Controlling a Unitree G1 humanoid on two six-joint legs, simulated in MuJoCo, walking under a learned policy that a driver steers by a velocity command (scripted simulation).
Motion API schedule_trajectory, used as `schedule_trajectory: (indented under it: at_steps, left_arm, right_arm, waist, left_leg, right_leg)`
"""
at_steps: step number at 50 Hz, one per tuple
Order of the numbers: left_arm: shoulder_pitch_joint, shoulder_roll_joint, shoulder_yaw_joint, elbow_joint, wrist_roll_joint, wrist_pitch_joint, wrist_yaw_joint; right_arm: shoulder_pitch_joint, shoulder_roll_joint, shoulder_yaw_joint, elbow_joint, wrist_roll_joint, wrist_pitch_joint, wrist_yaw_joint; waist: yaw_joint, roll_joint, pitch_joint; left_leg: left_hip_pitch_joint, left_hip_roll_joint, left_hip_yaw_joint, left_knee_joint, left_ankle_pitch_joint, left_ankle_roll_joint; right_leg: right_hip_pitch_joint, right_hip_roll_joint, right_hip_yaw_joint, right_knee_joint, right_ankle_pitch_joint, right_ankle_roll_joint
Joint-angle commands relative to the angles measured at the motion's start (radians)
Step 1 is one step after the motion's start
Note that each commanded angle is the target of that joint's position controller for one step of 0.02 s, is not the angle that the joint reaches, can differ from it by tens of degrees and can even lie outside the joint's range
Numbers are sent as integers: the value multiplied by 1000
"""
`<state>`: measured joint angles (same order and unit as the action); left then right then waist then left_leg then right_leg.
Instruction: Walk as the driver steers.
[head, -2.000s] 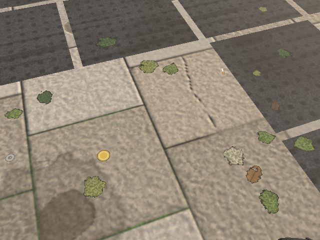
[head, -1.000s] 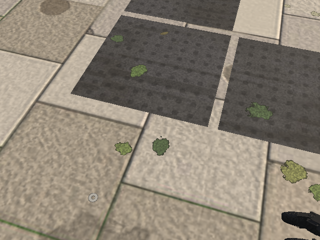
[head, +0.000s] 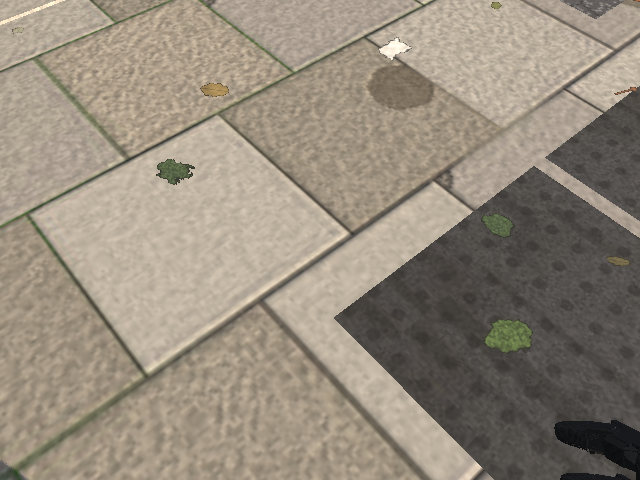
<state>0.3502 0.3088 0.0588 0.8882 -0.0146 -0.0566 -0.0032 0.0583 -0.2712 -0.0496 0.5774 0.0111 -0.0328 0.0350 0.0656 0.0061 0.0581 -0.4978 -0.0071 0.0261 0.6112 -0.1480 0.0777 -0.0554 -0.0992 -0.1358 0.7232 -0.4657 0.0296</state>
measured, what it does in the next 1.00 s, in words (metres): walks ahead, turning right: right foot, then left foot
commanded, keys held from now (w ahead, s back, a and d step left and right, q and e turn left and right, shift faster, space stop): w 0.22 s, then w+e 0.78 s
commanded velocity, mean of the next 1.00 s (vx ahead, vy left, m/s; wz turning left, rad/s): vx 0.50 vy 0.00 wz -0.28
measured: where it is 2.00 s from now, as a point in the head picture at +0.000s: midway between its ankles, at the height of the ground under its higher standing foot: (483, 265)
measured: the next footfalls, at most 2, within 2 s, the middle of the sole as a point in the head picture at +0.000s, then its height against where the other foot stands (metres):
right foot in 0.50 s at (416, 474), level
left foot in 0.98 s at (347, 332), level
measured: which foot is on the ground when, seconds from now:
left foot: down 0.00-0.52, up 0.54-0.96, down 0.98-1.00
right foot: up 0.00-0.48, down 0.50-0.98, up 1.00-1.00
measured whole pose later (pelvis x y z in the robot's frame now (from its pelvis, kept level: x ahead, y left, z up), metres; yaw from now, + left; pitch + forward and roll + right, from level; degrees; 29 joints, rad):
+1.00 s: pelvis +0.58 -0.05 +0.00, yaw -22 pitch +3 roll +0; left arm 0.38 0.31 0.08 0.75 -0.02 -0.02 0.01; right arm 0.05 -0.27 -0.04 0.66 -0.01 -0.12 0.01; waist 0.07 -0.02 0.00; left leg -0.45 -0.03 -0.05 0.50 -0.09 0.01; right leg -0.14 0.10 0.24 0.66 -0.48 -0.05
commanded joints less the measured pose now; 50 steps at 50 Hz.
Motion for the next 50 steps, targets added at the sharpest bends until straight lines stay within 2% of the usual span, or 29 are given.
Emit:
schedule_trajectory:
  at_steps: [1,2,3,4,7,11,15,18,20,22,23,24,25,26,27,28,29,30,31,32,35,37,40,43,45,47,48,49,50]
  left_arm:
    - [-52,144,15,-115,-28,-55,-15]
    - [-123,133,10,-142,-39,-62,-15]
    - [-139,120,9,-139,-20,-61,-9]
    - [-123,121,15,-130,-4,-52,-6]
    - [-68,79,9,-105,3,-21,-7]
    - [-190,53,2,-141,16,-14,-4]
    - [-297,27,-13,-161,-2,-24,-27]
    - [-362,34,-15,-193,-10,-23,-43]
    - [-386,40,-14,-216,-7,-25,-56]
    - [-362,52,-8,-226,-2,-26,-67]
    - [-317,71,2,-221,2,-23,-67]
    - [-215,102,21,-200,4,-20,-64]
    - [-69,155,50,-166,2,-17,-54]
    - [62,267,82,-160,6,-11,-39]
    - [60,243,71,-165,-16,-13,-42]
    - [49,181,52,-168,-12,-13,-39]
    - [7,151,45,-180,-5,-13,-33]
    - [-51,135,39,-191,-1,-13,-30]
    - [-94,104,29,-206,7,-14,-26]
    - [-117,97,25,-221,15,-13,-22]
    - [-117,119,34,-229,8,-15,-9]
    - [-97,144,43,-223,1,-13,4]
    - [-52,149,47,-209,-8,-1,15]
    - [0,148,49,-193,-15,11,19]
    - [8,142,49,-192,-14,18,22]
    - [-15,135,50,-201,-9,23,23]
    - [-20,106,40,-208,-5,23,21]
    - [-20,45,18,-225,7,18,15]
    - [116,-22,-3,-255,-11,7,15]
  right_arm:
    - [360,-215,-70,25,-2,-12,-10]
    - [305,-185,-59,31,-2,-19,-10]
    - [244,-151,-48,36,-2,-24,-8]
    - [200,-117,-37,34,-8,-31,-7]
    - [170,-115,-37,47,-12,-52,-10]
    - [212,-136,-41,94,-12,-59,-26]
    - [252,-162,-45,135,-14,-59,-35]
    - [296,-170,-50,178,-10,-54,-36]
    - [302,-173,-54,196,-6,-44,-40]
    - [283,-186,-59,199,-4,-31,-48]
    - [271,-199,-62,196,-5,-25,-53]
    - [253,-207,-62,190,-6,-15,-60]
    - [256,-195,-55,180,-10,-8,-70]
    - [335,-127,-30,138,-29,-23,-70]
    - [352,-66,-3,138,-37,-54,-53]
    - [276,-149,-22,122,0,-86,-32]
    - [192,-157,-19,94,23,-104,-25]
    - [151,-148,-17,82,8,-111,-29]
    - [142,-159,-27,83,-14,-106,-37]
    - [154,-153,-29,81,-22,-96,-38]
    - [170,-116,-22,76,-30,-69,-43]
    - [98,-92,-11,57,-31,-65,-46]
    - [-15,-68,-1,35,-23,-73,-37]
    - [-77,-91,-8,17,-6,-83,-26]
    - [-74,-118,-20,16,-3,-92,-19]
    - [-4,-139,-34,33,0,-101,-19]
    - [82,-162,-47,53,-7,-105,-25]
    - [217,-212,-63,65,-25,-108,-34]
    - [313,-298,-83,93,-38,-94,-35]
  waist:
    - [-192,118,-378]
    - [-169,106,-243]
    - [-129,55,-161]
    - [-92,69,-126]
    - [-41,70,-104]
    - [-66,42,-41]
    - [-117,48,-5]
    - [-143,38,24]
    - [-143,35,28]
    - [-119,53,1]
    - [-93,74,-42]
    - [-34,80,-110]
    - [33,51,-195]
    - [34,-131,-335]
    - [7,-256,-444]
    - [47,-174,-390]
    - [43,-110,-269]
    - [5,-22,-168]
    - [-28,-13,-128]
    - [-56,-37,-109]
    - [-81,-54,-90]
    - [-60,-55,-68]
    - [-12,-78,-63]
    - [10,-91,-64]
    - [-4,-104,-69]
    - [-52,-130,-80]
    - [-96,-124,-128]
    - [-156,-38,-250]
    - [-110,259,-374]
  left_leg:
    - [850,364,-675,-279,-81,258]
    - [702,319,-525,-290,-33,221]
    - [560,275,-419,-312,44,193]
    - [457,239,-347,-344,108,177]
    - [336,216,-269,-430,177,191]
    - [338,191,-172,-467,233,173]
    - [363,186,-73,-491,167,129]
    - [472,231,-45,-474,171,117]
    - [559,261,-29,-432,233,101]
    - [611,269,0,-352,447,75]
    - [624,262,17,-275,638,59]
    - [612,236,51,-127,802,35]
    - [505,193,92,91,791,-2]
    - [134,92,108,477,409,-68]
    - [-154,-91,-40,737,-391,-111]
    - [-265,-20,-163,794,-371,-84]
    - [-292,24,-144,755,-298,-65]
    - [-272,63,-129,652,-238,-61]
    - [-206,94,-127,565,-198,-66]
    - [-151,101,-126,530,-180,-76]
    - [-111,98,-96,396,-134,-122]
    - [-97,81,-84,247,-3,-145]
    - [-9,31,-75,27,199,-156]
    - [27,6,-98,-71,220,-150]
    - [47,4,-121,-119,162,-130]
    - [142,5,-110,-158,99,-92]
    - [280,23,-107,-186,91,-61]
    - [514,172,-241,-170,27,3]
    - [838,402,-670,-231,-138,168]
  right_leg:
    - [-698,47,207,633,-78,-36]
    - [-723,8,187,594,-1,-49]
    - [-691,-30,179,521,75,-47]
    - [-628,-56,188,462,131,-42]
    - [-549,-63,183,395,219,-13]
    - [-626,-55,183,175,417,16]
    - [-580,-13,150,-47,608,-4]
    - [-619,9,165,-119,585,-36]
    - [-651,22,165,-149,514,-65]
    - [-603,54,129,-161,418,-97]
    - [-524,89,93,-154,369,-115]
    - [-382,134,56,-167,358,-138]
    - [-151,151,79,-184,399,-172]
    - [246,-84,473,-177,395,-316]
    - [450,-235,945,-363,251,-455]
    - [429,-215,889,-410,141,-404]
    - [303,-179,753,-418,157,-363]
    - [142,-141,652,-435,251,-338]
    - [28,-111,582,-454,353,-322]
    - [-49,-87,556,-476,416,-324]
    - [-165,-57,473,-507,534,-335]
    - [-212,-21,418,-511,535,-308]
    - [-248,25,387,-489,446,-258]
    - [-192,0,458,-441,372,-241]
    - [-126,-24,525,-382,343,-225]
    - [-110,-25,562,-308,363,-201]
    - [-135,17,539,-218,393,-173]
    - [-233,74,462,29,310,-137]
    - [-569,221,314,359,-84,-67]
